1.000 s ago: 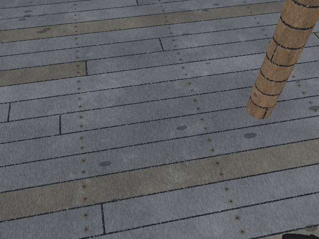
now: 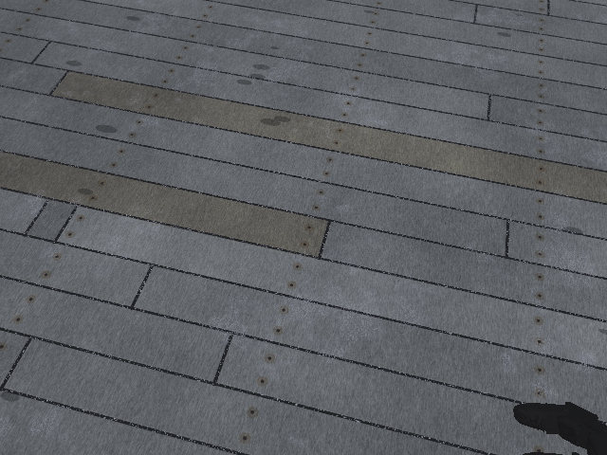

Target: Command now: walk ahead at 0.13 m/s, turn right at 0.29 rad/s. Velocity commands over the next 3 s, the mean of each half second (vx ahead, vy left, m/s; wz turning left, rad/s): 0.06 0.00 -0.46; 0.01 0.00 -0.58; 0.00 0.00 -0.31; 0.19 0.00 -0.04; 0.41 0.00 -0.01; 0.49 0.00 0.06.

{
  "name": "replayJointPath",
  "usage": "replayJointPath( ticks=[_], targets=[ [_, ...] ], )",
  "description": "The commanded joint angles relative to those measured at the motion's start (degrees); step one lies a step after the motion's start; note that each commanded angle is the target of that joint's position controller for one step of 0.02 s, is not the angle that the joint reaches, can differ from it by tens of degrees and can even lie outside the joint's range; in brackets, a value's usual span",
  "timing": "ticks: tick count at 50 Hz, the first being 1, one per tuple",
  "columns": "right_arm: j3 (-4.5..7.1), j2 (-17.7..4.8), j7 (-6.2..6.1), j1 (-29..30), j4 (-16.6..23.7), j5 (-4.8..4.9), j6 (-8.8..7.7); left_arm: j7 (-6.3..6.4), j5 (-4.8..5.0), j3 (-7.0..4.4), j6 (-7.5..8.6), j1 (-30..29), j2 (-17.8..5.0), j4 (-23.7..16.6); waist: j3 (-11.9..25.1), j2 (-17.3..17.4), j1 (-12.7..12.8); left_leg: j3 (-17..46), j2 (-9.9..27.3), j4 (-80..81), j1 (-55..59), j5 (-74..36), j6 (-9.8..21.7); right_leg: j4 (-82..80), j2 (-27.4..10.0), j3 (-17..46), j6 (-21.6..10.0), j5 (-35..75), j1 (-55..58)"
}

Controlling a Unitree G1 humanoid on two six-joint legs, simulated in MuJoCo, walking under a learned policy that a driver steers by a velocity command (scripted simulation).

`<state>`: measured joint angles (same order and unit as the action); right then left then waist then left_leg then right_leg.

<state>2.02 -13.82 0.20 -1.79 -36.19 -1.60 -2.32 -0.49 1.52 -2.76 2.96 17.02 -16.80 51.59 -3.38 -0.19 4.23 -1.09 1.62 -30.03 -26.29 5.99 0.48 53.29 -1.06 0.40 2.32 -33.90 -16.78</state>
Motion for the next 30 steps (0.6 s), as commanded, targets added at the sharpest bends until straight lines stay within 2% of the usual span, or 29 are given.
replayJointPath(
  ticks=[1, 2, 3, 4, 5, 8, 11, 13, 14, 15, 16, 17, 18, 19, 20, 21, 22, 23, 25, 27, 28, 30],
  targets=[
    [2.95, -8.8, -0.69, -8.7, 0.4, 1.39, 0.98, 0.94, 0.39, -1.75, -1.71, 1.1, -6.5, -4.0, 15.2, 6.3, -5.4, 14.4, 17.7, 7.2, 27.0, -25.8, 14.4, 14.9, -3.3, 2.4, 1.3, -2.7, -20.3],
    [2.89, -8.2, -0.77, -5.5, 0.3, 1.17, 0.94, 1.76, -0.21, -2.05, -3.25, 1.5, -6.3, -4.0, 12.2, 7.1, -3.5, 12.2, 16.7, 10.6, 19.5, -16.8, 13.5, 13.2, -4.2, 2.3, 2.1, 0.9, -16.9],
    [3.26, -9.0, -0.83, -2.9, -0.1, 0.40, 0.97, 2.32, -0.52, -1.94, -4.69, 2.4, -5.2, -4.1, 10.2, 7.9, -2.1, 9.7, 15.4, 14.3, 11.5, -9.3, 13.3, 13.2, -3.7, 0.6, 2.8, 4.6, -12.1],
    [3.28, -8.7, -0.89, -1.3, -0.2, -0.08, 0.70, 2.65, -0.71, -2.13, -5.50, 3.3, -4.8, -4.3, 8.7, 8.8, -1.3, 7.3, 15.1, 15.6, 7.8, -7.8, 13.6, 12.8, -3.4, 0.0, 3.0, 6.3, -9.9],
    [3.33, -8.7, -1.03, 0.2, -0.5, -0.11, 0.54, 2.77, -0.80, -2.17, -5.99, 3.8, -4.3, -4.9, 8.4, 9.7, -0.5, 5.3, 15.1, 16.3, 6.1, -5.8, 13.5, 10.7, -3.5, -0.3, 2.9, 8.2, -8.8],
    [3.65, -9.0, -1.88, 0.3, -1.9, 0.40, 0.33, 2.16, -1.20, -2.05, -6.11, -0.9, -4.0, -7.5, 8.5, 8.4, -1.8, 1.9, 15.3, 16.0, 6.8, -4.4, 12.6, 1.2, -4.4, -0.7, 1.2, 14.0, -6.6],
    [4.21, -10.7, -2.37, -0.6, -3.3, 1.13, 1.00, 0.93, -1.20, -2.25, -6.11, -3.1, -5.0, -9.6, 9.7, 8.0, -2.6, 1.7, 17.4, 14.5, 10.1, -4.4, 12.1, -5.1, -4.1, -1.8, -0.4, 15.2, -4.0],
    [4.41, -11.5, -2.33, -0.2, -4.0, 2.10, 1.61, 0.18, -1.21, -2.68, -6.22, -2.3, -5.5, -10.0, 9.5, 7.5, -1.6, 0.7, 17.6, 11.7, 11.2, -2.5, 10.2, -11.7, -2.9, -3.5, -2.3, 16.9, -0.8],
    [4.43, -11.3, -2.35, -0.1, -4.5, 2.68, 1.96, -0.05, -1.37, -2.95, -6.19, -0.8, -5.5, -9.5, 9.4, 6.7, -0.8, -0.7, 16.5, 9.0, 10.6, 0.3, 8.3, -17.0, -1.5, -4.9, -3.6, 19.9, 2.5],
    [4.19, -9.8, -2.31, -2.0, -5.6, 2.96, 2.32, 0.07, -1.84, -3.53, -6.15, 0.5, -6.6, -9.1, 8.2, 3.9, -0.8, -2.9, 14.0, 4.0, 8.5, 5.7, 5.0, -22.1, -0.4, -3.7, -5.5, 23.0, 5.4],
    [3.65, -7.1, -2.07, -5.1, -6.4, 1.94, 2.77, 0.89, -2.00, -4.78, -5.98, 0.9, -11.5, -10.0, 5.7, -9.4, -2.5, -9.1, 7.6, -10.2, 1.1, 15.0, -0.7, -31.7, -9.0, 10.3, -9.6, 34.8, 8.4],
    [3.38, -6.6, -2.38, -2.7, -3.5, 0.39, 2.75, 1.35, -2.62, -5.39, -5.63, -0.9, -17.2, -12.6, 2.8, -20.6, -3.1, -7.4, -1.7, -24.2, -13.7, 32.3, -5.0, -35.7, -21.2, 29.2, -20.1, 43.6, 9.9],
    [3.99, -8.6, -2.75, 2.1, -2.5, 0.61, 2.64, 0.82, -4.22, -5.08, -4.24, 0.9, -15.8, -12.7, 6.3, -14.5, 0.5, 1.9, -2.0, -33.6, -13.8, 32.9, -3.8, -37.4, -21.1, 30.5, -23.2, 38.7, 7.1],
    [4.45, -9.3, -2.86, 1.5, -2.7, 1.66, 2.77, 0.72, -3.90, -4.67, -3.05, -1.4, -14.4, -12.8, 5.9, -11.4, -1.5, 4.2, -0.9, -35.9, -14.4, 27.3, -2.6, -37.1, -17.9, 25.6, -20.1, 34.9, 7.0],
    [4.87, -9.6, -3.25, -0.7, -4.3, 1.58, 2.97, 0.99, -2.53, -4.44, -2.60, -5.0, -12.8, -13.5, 5.8, -8.0, -3.4, 4.9, 0.0, -35.3, -14.6, 21.9, -2.2, -36.0, -15.0, 21.6, -16.4, 32.0, 7.1],
    [5.18, -10.2, -3.68, -1.2, -5.1, 1.04, 3.13, 1.36, -1.45, -3.74, -2.66, -7.4, -10.6, -14.1, 6.0, -7.4, -4.0, 5.1, 0.3, -34.6, -14.3, 18.7, -2.4, -35.4, -13.7, 19.7, -14.4, 32.7, 7.1],
    [5.28, -10.0, -3.67, -1.8, -5.4, 0.74, 3.08, 1.80, -1.29, -3.27, -2.79, -8.0, -9.7, -14.6, 7.0, -7.5, -4.6, 4.9, -0.2, -35.5, -12.0, 16.5, -2.8, -35.0, -12.6, 18.1, -14.0, 36.0, 6.1],
    [5.24, -9.5, -3.51, -2.4, -5.6, 0.91, 2.86, 2.09, -1.49, -3.06, -2.95, -7.6, -9.3, -14.8, 8.3, -7.0, -4.8, 4.9, -0.9, -35.5, -10.6, 14.8, -3.1, -34.6, -11.8, 17.4, -14.1, 38.3, 6.4],
    [4.84, -8.1, -3.32, -2.5, -5.6, 1.48, 2.41, 2.56, -1.36, -3.16, -3.08, -6.2, -9.4, -15.0, 9.6, -6.3, -4.4, 5.2, -1.6, -31.1, -10.5, 12.7, -3.8, -33.6, -10.9, 16.8, -14.2, 40.2, 9.5],
    [4.32, -7.1, -3.16, -0.9, -5.2, 1.62, 2.12, 2.97, -0.97, -3.52, -3.39, -5.1, -10.1, -15.1, 9.4, -6.7, -3.4, 5.7, -2.0, -24.0, -10.2, 12.0, -4.6, -33.1, -10.4, 17.9, -14.2, 38.4, 11.6],
    [4.02, -6.7, -3.08, -0.4, -5.3, 1.75, 1.89, 3.24, -1.46, -3.64, -3.69, -4.7, -10.1, -15.1, 8.9, -7.5, -2.8, 5.5, -2.2, -20.4, -9.0, 11.5, -4.9, -33.4, -9.8, 17.5, -14.0, 34.6, 11.2],
    [3.87, -6.9, -2.62, 0.6, -5.0, 1.94, 1.52, 3.31, -1.53, -4.01, -4.09, -4.6, -10.9, -15.4, 7.7, -8.8, -2.1, 5.5, -2.9, -14.7, -5.2, 11.5, -5.3, -33.9, -9.2, 19.5, -14.3, 29.8, 8.7]
  ],
)
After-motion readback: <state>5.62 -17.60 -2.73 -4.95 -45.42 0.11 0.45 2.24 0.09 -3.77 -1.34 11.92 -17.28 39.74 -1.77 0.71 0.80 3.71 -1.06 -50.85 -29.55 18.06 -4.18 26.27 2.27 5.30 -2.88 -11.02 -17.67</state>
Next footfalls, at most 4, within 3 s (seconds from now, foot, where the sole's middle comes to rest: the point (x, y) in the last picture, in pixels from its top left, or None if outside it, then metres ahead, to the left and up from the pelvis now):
0.32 right None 0.08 -0.14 -0.77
0.78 left None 0.16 0.07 -0.77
1.20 right None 0.02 -0.17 -0.77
1.56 left None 0.16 0.02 -0.77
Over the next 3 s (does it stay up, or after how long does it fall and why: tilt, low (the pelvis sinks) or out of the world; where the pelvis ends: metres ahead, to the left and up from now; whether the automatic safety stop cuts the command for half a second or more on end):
stays up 0.49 -0.46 0.01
